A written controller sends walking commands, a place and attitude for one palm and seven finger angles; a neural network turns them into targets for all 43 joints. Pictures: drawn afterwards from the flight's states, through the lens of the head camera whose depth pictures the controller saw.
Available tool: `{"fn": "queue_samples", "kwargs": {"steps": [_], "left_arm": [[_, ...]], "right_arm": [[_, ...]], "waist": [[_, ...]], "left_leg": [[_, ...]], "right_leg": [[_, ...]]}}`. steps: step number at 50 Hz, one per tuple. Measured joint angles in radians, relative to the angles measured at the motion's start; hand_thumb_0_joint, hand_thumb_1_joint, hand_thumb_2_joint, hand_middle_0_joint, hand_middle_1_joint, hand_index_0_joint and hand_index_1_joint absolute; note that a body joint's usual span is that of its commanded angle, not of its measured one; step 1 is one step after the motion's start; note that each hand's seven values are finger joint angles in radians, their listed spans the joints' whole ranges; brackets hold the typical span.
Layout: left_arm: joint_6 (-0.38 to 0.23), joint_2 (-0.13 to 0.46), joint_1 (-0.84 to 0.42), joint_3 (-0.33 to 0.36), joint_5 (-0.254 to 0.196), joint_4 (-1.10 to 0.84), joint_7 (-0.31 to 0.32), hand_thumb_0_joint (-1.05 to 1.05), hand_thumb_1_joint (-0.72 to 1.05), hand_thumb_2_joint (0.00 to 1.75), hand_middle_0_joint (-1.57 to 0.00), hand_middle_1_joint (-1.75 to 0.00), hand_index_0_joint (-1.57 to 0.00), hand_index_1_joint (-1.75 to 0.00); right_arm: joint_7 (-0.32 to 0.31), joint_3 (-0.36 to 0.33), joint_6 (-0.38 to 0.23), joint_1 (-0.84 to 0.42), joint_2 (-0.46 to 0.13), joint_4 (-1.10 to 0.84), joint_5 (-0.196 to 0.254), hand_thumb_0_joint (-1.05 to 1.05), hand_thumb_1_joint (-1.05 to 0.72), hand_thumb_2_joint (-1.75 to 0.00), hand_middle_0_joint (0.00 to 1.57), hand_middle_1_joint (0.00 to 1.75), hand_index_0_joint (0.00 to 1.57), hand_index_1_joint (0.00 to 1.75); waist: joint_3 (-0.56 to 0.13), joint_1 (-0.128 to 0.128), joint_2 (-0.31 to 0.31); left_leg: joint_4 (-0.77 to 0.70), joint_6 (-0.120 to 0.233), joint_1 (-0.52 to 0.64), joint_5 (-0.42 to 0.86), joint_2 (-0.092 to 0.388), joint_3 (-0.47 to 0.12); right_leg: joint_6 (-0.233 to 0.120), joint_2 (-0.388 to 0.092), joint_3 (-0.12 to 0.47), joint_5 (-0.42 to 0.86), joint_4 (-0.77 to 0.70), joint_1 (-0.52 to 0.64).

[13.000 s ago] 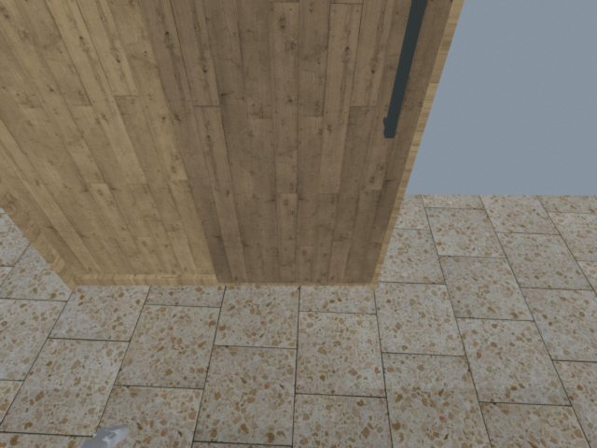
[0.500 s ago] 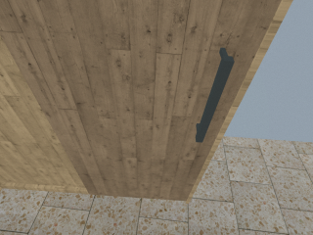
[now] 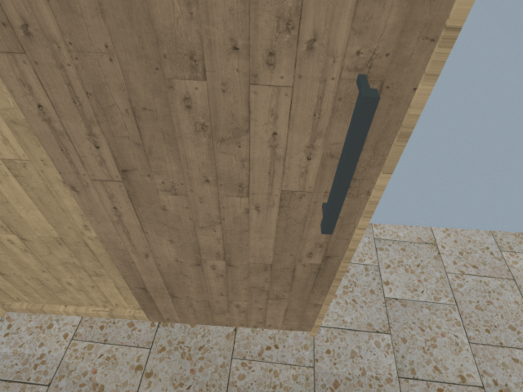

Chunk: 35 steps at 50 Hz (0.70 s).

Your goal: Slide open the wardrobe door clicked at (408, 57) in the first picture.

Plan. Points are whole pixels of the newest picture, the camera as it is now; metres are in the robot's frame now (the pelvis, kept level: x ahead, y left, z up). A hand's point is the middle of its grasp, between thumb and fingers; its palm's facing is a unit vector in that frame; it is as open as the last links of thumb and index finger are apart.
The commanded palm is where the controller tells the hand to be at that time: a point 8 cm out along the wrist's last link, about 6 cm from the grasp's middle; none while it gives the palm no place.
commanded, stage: look again from close up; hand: right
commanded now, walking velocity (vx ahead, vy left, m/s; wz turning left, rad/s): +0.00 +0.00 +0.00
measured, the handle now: (341, 166) +0.44 -0.10 +0.13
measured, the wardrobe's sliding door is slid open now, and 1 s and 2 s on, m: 0.00 0.00 0.00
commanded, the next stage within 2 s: raise the hand with hooked fingers in 0.48 s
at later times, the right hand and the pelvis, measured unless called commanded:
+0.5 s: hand out of the picture -0.01 -0.17 -0.17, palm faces +0.04 +0.98 -0.18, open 7.4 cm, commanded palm none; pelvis +0.00 +0.00 +0.00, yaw +0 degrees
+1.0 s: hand out of the picture +0.14 -0.17 -0.03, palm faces -0.03 +1.00 +0.03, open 8.5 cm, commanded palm +0.12 -0.25 -0.01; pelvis -0.05 -0.01 -0.06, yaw -1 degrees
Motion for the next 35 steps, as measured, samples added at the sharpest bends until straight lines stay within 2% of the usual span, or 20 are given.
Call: {"fn": "queue_samples", "kwargs": {"steps": [30,31,32,34,35], "left_arm": [[0.001,0.012,-0.035,0.005,-0.003,-0.003,-0.005,0.0,0.91,0.9,-0.2,-0.3,-0.2,-0.3],[-0.003,0.018,-0.031,0.005,-0.003,-0.042,0.004,0.0,0.91,0.9,-0.2,-0.3,-0.2,-0.3],[-0.037,0.028,-0.019,0.001,-0.002,-0.086,0.027,0.01,0.91,0.9,-0.2,-0.3,-0.2,-0.3],[-0.132,0.062,0.013,0.0,-0.013,-0.163,0.042,0.01,0.92,0.9,-0.2,-0.3,-0.2,-0.3],[-0.167,0.083,0.02,0.001,-0.023,-0.199,0.04,0.01,0.92,0.9,-0.2,-0.3,-0.2,-0.3]], "right_arm": [[-0.009,0.0,-0.011,-0.012,-0.008,-0.001,-0.006,0.01,-0.91,-0.9,0.2,0.3,0.2,0.3],[-0.013,-0.025,0.047,0.03,-0.007,-0.141,0.033,0.02,-0.92,-0.9,0.2,0.3,0.2,0.3],[-0.022,-0.035,0.075,0.082,-0.018,-0.322,0.066,0.03,-0.94,-0.9,0.21,0.3,0.2,0.3],[-0.054,-0.025,0.025,0.136,-0.049,-0.59,0.101,0.04,-0.94,-0.89,0.21,0.31,0.21,0.3],[-0.066,-0.02,0.012,0.141,-0.06,-0.7,0.121,0.04,-0.93,-0.89,0.21,0.31,0.2,0.31]], "waist": [[0.004,-0.005,0.002],[0.02,-0.004,-0.008],[0.037,-0.009,-0.013],[0.03,-0.022,-0.027],[0.016,-0.021,-0.038]], "left_leg": [[0.003,-0.008,-0.006,-0.003,0.002,0.002],[0.006,-0.01,-0.005,0.0,-0.006,0.004],[0.016,-0.01,-0.004,-0.001,-0.007,0.002],[0.044,-0.011,-0.02,-0.011,0.006,0.002],[0.06,-0.014,-0.032,-0.018,0.014,0.008]], "right_leg": [[-0.003,0.0,0.001,-0.009,0.025,-0.018],[-0.003,-0.008,0.003,-0.021,0.049,-0.026],[-0.004,-0.009,0.0,-0.028,0.056,-0.021],[-0.009,0.003,-0.001,-0.023,0.061,-0.028],[-0.014,0.01,0.005,-0.022,0.07,-0.04]]}}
